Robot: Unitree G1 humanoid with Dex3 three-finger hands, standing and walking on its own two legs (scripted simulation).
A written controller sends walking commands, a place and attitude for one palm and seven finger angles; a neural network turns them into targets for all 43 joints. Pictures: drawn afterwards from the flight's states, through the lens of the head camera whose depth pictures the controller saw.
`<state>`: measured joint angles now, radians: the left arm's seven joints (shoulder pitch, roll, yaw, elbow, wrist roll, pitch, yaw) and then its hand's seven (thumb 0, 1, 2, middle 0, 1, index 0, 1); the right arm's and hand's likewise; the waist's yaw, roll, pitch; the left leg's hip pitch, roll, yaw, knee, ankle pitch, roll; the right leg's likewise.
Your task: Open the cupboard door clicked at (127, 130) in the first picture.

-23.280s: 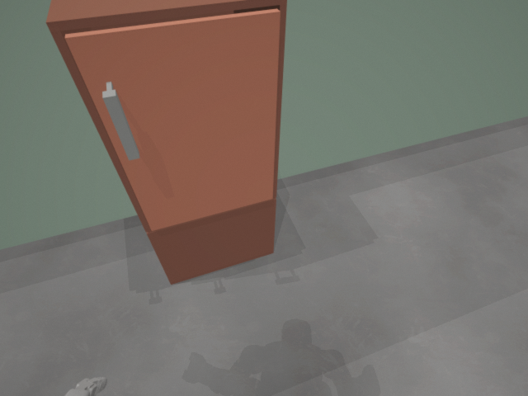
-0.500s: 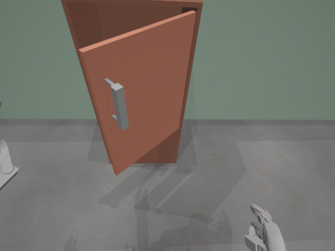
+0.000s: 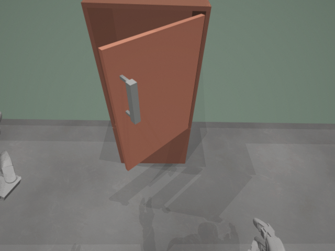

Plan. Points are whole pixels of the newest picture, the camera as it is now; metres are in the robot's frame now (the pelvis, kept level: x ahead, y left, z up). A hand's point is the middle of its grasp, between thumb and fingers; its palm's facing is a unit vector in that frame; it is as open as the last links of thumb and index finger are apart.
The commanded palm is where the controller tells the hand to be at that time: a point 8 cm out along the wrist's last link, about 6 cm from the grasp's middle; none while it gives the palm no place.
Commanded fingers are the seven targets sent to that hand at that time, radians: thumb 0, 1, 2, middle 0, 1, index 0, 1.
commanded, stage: stop stepping back and stand still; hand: left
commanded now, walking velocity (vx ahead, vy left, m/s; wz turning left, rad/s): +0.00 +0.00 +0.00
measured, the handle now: (129, 100) +0.54 +0.15 +0.06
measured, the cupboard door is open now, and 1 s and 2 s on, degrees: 43 43 43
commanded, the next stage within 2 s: let the arm hang, fingers relaxed in 0.46 s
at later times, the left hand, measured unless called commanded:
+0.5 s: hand (1, 194) +0.17 +0.28 +0.16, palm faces +0.46 -0.77 -0.44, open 7.4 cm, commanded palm +0.11 +0.31 +0.18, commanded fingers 0.00 0.90 0.90 -0.20 -0.30 -0.20 -0.30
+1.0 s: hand out of the picture -0.01 +0.18 -0.18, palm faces +0.06 -0.98 -0.20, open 7.0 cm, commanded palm none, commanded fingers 0.00 0.90 0.90 -0.20 -0.30 -0.20 -0.30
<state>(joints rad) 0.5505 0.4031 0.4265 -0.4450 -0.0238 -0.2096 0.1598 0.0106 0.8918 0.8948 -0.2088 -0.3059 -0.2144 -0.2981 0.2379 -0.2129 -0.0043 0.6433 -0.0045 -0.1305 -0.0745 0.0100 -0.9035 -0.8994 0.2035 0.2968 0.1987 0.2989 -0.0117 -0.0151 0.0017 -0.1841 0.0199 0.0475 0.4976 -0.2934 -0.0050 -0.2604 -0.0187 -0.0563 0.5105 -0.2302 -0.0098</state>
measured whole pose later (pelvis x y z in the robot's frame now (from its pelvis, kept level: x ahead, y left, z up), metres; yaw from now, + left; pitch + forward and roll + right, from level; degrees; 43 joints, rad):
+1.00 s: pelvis -0.04 -0.01 +0.00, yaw +3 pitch -1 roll +0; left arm 0.25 0.21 0.02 0.99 0.02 0.04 0.01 -0.01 0.97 0.89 -0.21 -0.30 -0.21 -0.30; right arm 0.29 -0.22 0.00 1.03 -0.04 0.04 -0.01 0.00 -0.91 -0.90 0.20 0.30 0.20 0.30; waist 0.00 -0.03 0.07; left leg -0.27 0.02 -0.01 0.52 -0.23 -0.01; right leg -0.30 -0.02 -0.11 0.48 -0.17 -0.03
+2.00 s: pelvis +0.01 -0.02 +0.01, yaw +2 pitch -1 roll +0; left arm 0.23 0.16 0.03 1.15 0.01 -0.01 0.03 0.00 0.91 0.89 -0.20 -0.30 -0.20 -0.30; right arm 0.24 -0.17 -0.01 1.14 -0.02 0.00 -0.03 0.00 -0.91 -0.90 0.20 0.30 0.20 0.30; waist 0.00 0.02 0.05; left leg -0.13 0.03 0.01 0.38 -0.24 -0.03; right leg -0.19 -0.01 -0.10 0.40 -0.20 -0.03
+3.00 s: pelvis +0.01 -0.05 +0.00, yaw -14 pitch +1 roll +2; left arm 0.20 0.20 0.09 0.96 0.02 0.03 0.01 0.00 0.91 0.89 -0.20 -0.30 -0.20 -0.30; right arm 0.15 -0.23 -0.07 0.98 -0.02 0.06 -0.03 0.00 -0.91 -0.90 0.20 0.30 0.20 0.30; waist 0.02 0.03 0.12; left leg -0.45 0.06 0.02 1.11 -0.46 -0.05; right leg -0.30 0.05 0.03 0.57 -0.28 -0.07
